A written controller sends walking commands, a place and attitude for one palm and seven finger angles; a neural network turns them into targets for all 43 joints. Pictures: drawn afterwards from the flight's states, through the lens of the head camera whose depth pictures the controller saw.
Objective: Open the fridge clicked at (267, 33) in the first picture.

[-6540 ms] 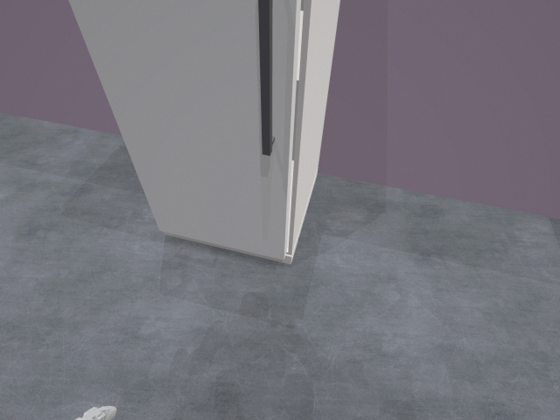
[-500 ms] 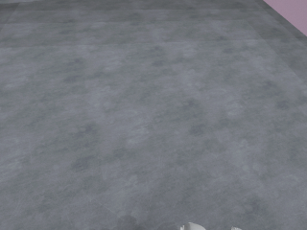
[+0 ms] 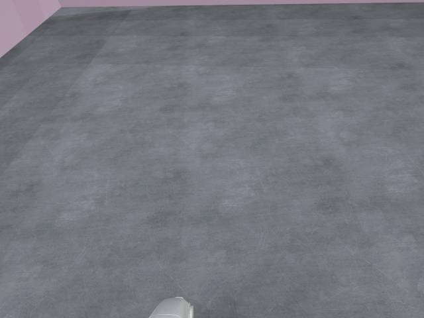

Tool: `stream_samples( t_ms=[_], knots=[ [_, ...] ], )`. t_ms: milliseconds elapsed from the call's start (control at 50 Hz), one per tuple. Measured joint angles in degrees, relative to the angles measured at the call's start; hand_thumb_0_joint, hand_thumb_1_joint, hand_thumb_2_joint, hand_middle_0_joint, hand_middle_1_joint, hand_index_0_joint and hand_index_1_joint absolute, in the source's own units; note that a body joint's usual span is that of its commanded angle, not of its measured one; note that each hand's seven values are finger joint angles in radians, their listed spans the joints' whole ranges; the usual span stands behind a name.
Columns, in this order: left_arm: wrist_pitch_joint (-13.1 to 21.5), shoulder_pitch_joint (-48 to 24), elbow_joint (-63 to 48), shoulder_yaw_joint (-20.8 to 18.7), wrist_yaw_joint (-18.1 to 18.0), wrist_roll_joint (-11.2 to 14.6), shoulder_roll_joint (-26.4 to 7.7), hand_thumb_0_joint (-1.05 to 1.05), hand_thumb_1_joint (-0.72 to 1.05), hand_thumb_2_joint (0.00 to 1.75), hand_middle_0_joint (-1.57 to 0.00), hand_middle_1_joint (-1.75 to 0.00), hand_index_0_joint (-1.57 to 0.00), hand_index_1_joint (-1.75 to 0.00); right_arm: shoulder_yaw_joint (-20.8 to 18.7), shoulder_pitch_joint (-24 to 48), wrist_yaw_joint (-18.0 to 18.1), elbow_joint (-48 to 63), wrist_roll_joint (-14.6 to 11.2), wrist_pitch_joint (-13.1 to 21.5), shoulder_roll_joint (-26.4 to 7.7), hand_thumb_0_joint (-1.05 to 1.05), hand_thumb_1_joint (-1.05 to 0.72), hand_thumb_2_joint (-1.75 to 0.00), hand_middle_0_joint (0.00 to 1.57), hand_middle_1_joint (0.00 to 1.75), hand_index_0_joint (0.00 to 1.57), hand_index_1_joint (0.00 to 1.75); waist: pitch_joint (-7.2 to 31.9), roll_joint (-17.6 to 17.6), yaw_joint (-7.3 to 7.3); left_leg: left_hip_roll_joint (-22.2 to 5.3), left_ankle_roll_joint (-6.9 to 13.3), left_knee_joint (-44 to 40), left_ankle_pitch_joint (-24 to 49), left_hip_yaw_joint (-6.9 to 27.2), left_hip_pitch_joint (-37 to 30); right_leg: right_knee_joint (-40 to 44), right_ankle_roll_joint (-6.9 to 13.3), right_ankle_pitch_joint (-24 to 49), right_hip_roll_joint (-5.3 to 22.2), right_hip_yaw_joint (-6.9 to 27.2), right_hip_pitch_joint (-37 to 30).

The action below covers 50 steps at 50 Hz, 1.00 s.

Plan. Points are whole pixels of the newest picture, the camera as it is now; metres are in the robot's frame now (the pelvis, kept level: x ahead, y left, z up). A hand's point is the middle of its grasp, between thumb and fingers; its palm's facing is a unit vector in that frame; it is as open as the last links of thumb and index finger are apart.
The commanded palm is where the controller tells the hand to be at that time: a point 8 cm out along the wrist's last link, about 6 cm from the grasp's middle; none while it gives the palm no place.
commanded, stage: walk to a spot facing it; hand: right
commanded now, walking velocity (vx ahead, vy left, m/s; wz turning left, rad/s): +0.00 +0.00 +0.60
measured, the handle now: out of the picture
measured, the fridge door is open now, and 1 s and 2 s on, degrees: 0 0 0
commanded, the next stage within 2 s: turn to face it in 0.14 s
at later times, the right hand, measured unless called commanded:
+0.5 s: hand (282, 299) +0.19 -0.12 -0.16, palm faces -0.27 +0.93 -0.24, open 7.4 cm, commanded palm none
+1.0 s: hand (288, 281) +0.23 -0.15 -0.18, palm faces -0.54 +0.82 -0.20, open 7.4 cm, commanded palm none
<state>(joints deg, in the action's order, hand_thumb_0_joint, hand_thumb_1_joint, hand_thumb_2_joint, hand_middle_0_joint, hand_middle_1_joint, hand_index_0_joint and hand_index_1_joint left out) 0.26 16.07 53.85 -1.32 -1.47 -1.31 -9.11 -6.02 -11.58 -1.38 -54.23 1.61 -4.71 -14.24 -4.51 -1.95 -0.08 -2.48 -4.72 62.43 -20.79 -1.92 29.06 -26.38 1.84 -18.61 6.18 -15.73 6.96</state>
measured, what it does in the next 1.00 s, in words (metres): steps on the spot, turning left: left foot, then right foot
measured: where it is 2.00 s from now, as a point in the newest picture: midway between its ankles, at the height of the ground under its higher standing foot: outside the picture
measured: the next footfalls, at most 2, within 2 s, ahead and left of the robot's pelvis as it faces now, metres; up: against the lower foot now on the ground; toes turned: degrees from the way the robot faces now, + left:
left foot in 0.20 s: +0.08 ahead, +0.14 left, +0.00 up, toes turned +15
right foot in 0.66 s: +0.13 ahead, -0.08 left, +0.00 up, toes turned +19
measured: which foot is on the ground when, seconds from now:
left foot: up 0.00-0.18, down 0.20-0.66, up 0.68-1.00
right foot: down 0.00-0.20, up 0.22-0.64, down 0.66-1.00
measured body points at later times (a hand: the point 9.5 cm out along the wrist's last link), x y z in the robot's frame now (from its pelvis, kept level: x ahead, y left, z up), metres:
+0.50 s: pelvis +0.04 +0.03 -0.01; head +0.07 +0.05 +0.44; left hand +0.05 +0.30 -0.15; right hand +0.21 -0.17 -0.14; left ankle +0.04 +0.13 -0.74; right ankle +0.08 -0.12 -0.68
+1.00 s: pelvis +0.06 -0.01 +0.00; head +0.10 -0.01 +0.45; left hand -0.05 +0.21 -0.14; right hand +0.26 -0.19 -0.16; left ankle -0.06 +0.10 -0.67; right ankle +0.10 -0.09 -0.74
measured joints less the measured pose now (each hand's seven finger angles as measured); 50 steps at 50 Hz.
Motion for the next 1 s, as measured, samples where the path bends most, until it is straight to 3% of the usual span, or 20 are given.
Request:
stream_samples(
  t_ms=[160,200,220,240,280,340,460,560,640,680,720,780,820,900,1000],
  knots=[
    [-0.89,2.13,3.06,-1.88,0.59,-0.36,-1.00,0.00,0.90,0.90,-0.20,-0.30,-0.20,-0.30,0.79,5.10,-0.02,1.63,0.17,0.56,2.07,0.01,-0.91,-0.90,0.19,0.30,0.19,0.30,-1.94,1.98,2.39,-0.22,1.97,-16.63,-0.97,-3.84,-5.10,-5.59,-2.19,-5.02,2.53,-6.22,-0.83],
    [-1.11,3.09,3.30,-2.28,0.92,-0.09,-1.63,0.00,0.90,0.90,-0.20,-0.30,-0.20,-0.30,1.29,5.77,0.01,2.70,0.23,1.83,2.14,0.01,-0.91,-0.90,0.20,0.30,0.20,0.30,-1.82,2.77,2.74,0.71,3.38,-24.70,3.91,-4.80,-8.92,-10.75,-3.34,-7.50,4.25,-7.02,0.53],
    [-1.49,3.32,3.33,-2.35,1.15,0.15,-1.93,0.00,0.90,0.90,-0.20,-0.30,-0.20,-0.30,1.46,6.10,0.24,3.15,0.30,2.90,2.06,0.01,-0.91,-0.90,0.20,0.30,0.20,0.30,-1.77,3.03,2.60,1.32,6.15,-25.82,4.66,-4.79,-9.30,-16.24,-4.03,-8.17,5.23,-5.69,2.82],
    [-2.17,2.83,3.36,-2.39,1.15,0.33,-2.40,0.00,0.90,0.90,-0.20,-0.30,-0.20,-0.30,1.71,6.58,0.60,3.38,-0.01,3.76,2.21,0.01,-0.91,-0.90,0.20,0.30,0.20,0.30,-2.22,3.64,2.69,1.89,7.53,-24.28,3.96,-4.71,-8.68,-23.27,-4.81,-10.68,5.32,-1.83,6.02],
    [-3.44,1.43,3.25,-2.38,0.70,0.50,-3.00,0.00,0.90,0.90,-0.20,-0.30,-0.20,-0.30,2.09,6.72,1.26,3.73,-0.57,4.29,2.47,0.00,-0.91,-0.90,0.20,0.30,0.20,0.30,-2.54,3.94,2.73,2.46,8.24,-23.51,2.90,-4.01,-8.86,-35.11,-5.60,-12.95,3.40,5.55,11.88],
    [-4.08,-1.21,2.33,-2.40,0.60,0.11,-3.55,0.01,0.91,0.90,-0.20,-0.30,-0.20,-0.30,2.45,5.71,1.98,3.43,-0.70,3.69,2.81,0.00,-0.90,-0.90,0.20,0.30,0.20,0.30,-1.73,3.86,2.37,3.45,7.63,-27.35,4.74,-2.09,-10.75,-40.99,-6.49,-8.33,2.14,10.52,17.36],
    [-3.35,-5.77,-1.09,-2.11,0.80,-0.18,-3.85,0.00,0.91,0.90,-0.20,-0.30,-0.20,-0.30,2.84,3.36,1.65,2.27,-0.33,3.11,3.00,0.00,-0.90,-0.90,0.20,0.30,0.20,0.30,0.27,2.98,1.51,4.61,7.62,-32.72,8.08,1.90,-12.09,-34.82,-7.58,-3.41,1.03,13.51,20.99],
    [-2.97,-8.48,-2.87,-1.78,0.78,0.23,-3.72,0.00,0.91,0.90,-0.20,-0.30,-0.20,-0.30,2.57,1.45,1.39,2.38,0.04,2.59,2.61,0.01,-0.90,-0.90,0.20,0.30,0.20,0.30,0.86,1.72,-0.32,5.57,6.63,-32.92,8.77,5.43,-11.24,-24.41,-7.28,-4.47,-1.32,13.59,17.97],
    [-1.90,-8.88,-4.24,-1.25,0.43,0.74,-3.28,0.00,0.91,0.90,-0.20,-0.30,-0.20,-0.30,1.93,0.16,1.48,2.37,-0.13,1.73,1.54,0.01,-0.90,-0.90,0.20,0.30,0.20,0.30,1.39,0.39,-1.21,6.58,5.01,-30.63,8.11,8.01,-9.36,-10.20,-6.21,-1.07,-3.75,12.55,11.50],
    [-1.18,-8.39,-4.64,-0.80,0.31,0.55,-2.47,0.00,0.90,0.90,-0.20,-0.30,-0.20,-0.30,1.31,-0.10,1.48,2.22,-0.50,1.00,0.43,0.01,-0.90,-0.90,0.20,0.30,0.20,0.30,1.38,-1.43,-1.30,6.54,4.18,-25.34,2.98,9.16,-7.03,-7.56,-2.88,0.77,-4.46,11.00,10.24],
    [-1.10,-7.63,-4.71,-0.18,0.32,0.15,-1.95,0.00,0.90,0.90,-0.20,-0.30,-0.20,-0.30,0.69,-0.39,1.20,1.78,-0.11,0.41,-0.19,0.01,-0.90,-0.90,0.20,0.30,0.20,0.30,1.17,-1.73,-1.39,6.74,2.90,-13.54,-3.64,7.66,-3.34,-7.65,-0.63,0.74,-3.67,9.52,9.56],
    [-1.21,-6.20,-4.19,0.25,0.17,-0.11,-1.29,0.00,0.90,0.90,-0.20,-0.30,-0.20,-0.30,-0.17,-0.97,0.34,1.50,0.20,0.24,-0.92,0.01,-0.90,-0.90,0.20,0.30,0.20,0.30,0.89,-1.65,-1.41,5.16,1.48,1.07,-2.50,4.99,0.35,-4.65,0.10,1.77,-2.62,7.64,7.27],
    [-1.11,-5.32,-3.65,0.23,0.10,-0.10,-0.99,0.00,0.90,0.90,-0.20,-0.30,-0.20,-0.30,-0.44,-1.45,0.06,1.40,0.17,0.20,-1.10,0.01,-0.90,-0.90,0.20,0.30,0.20,0.30,0.84,-1.31,-1.39,3.70,0.63,5.19,-1.19,3.93,0.89,-2.85,0.15,2.45,-1.97,6.36,6.11],
    [-0.62,-3.50,-2.55,-0.17,0.11,0.00,-0.57,0.00,0.90,0.90,-0.20,-0.30,-0.20,-0.30,-0.41,-1.67,0.01,0.77,0.00,-0.17,-0.91,0.01,-0.91,-0.90,0.20,0.30,0.20,0.30,0.70,-0.37,-0.85,1.21,-0.51,3.74,-1.70,2.52,-1.01,-1.10,0.11,2.81,-0.60,3.77,4.62],
    [-0.72,-1.65,-0.79,-1.00,0.46,-0.17,-0.69,0.00,0.90,0.90,-0.20,-0.30,-0.20,-0.30,0.03,0.33,-0.02,0.49,-0.10,-0.68,-0.01,0.01,-0.91,-0.90,0.20,0.30,0.20,0.30,-0.04,0.77,0.55,-0.61,-0.49,-5.18,-4.58,0.07,-4.65,-1.82,-0.62,2.02,1.39,0.35,4.22]
  ],
)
